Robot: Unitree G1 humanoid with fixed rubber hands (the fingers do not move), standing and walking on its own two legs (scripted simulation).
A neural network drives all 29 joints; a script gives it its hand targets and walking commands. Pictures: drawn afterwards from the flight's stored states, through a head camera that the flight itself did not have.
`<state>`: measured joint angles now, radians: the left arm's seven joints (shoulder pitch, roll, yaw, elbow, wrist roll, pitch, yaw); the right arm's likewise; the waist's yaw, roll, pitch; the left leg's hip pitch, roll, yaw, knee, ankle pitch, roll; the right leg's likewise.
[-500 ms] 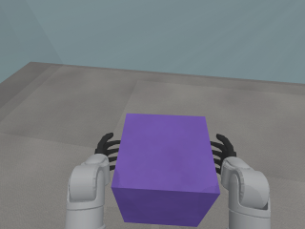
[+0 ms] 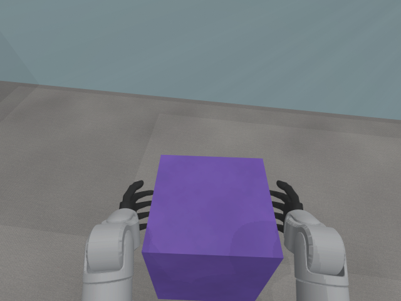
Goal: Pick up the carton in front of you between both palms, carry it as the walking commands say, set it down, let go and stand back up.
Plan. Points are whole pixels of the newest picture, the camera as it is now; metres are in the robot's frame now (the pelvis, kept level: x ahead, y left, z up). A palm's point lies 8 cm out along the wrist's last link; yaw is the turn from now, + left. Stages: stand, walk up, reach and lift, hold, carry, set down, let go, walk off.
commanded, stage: carry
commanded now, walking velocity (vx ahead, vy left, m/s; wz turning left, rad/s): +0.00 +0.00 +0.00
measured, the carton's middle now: (208, 231) +0.28 +0.00 -0.03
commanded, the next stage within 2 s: none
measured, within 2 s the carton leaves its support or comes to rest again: neither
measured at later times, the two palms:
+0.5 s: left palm (153, 122) +0.49 +0.13 +0.09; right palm (276, 123) +0.50 -0.16 +0.08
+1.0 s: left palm (142, 123) +0.49 +0.16 +0.08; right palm (264, 120) +0.52 -0.14 +0.08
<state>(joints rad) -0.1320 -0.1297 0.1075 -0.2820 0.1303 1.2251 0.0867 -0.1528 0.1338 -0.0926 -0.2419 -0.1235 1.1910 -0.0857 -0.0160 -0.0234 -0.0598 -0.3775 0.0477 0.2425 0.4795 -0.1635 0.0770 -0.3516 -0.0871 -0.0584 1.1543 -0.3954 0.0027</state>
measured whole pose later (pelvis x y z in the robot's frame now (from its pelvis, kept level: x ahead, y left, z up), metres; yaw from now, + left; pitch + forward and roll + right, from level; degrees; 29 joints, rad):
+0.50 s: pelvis +0.23 -0.02 +0.00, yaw +3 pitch +3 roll -1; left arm -0.18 -0.14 0.10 -0.30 0.12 1.22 0.09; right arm -0.18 0.14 -0.12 -0.33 -0.13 1.23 -0.09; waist 0.00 0.05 -0.09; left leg -0.12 0.08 0.11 0.46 -0.37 -0.03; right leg -0.34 -0.02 -0.23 0.45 -0.17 -0.06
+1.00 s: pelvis +0.24 +0.00 -0.01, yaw +4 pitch +3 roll -1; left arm -0.15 -0.13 0.09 -0.32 0.12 1.23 0.09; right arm -0.17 0.13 -0.11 -0.31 -0.13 1.22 -0.09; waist 0.00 0.02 -0.11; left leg -0.12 0.05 0.12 0.53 -0.46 -0.01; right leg -0.37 -0.07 -0.22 0.59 -0.26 -0.03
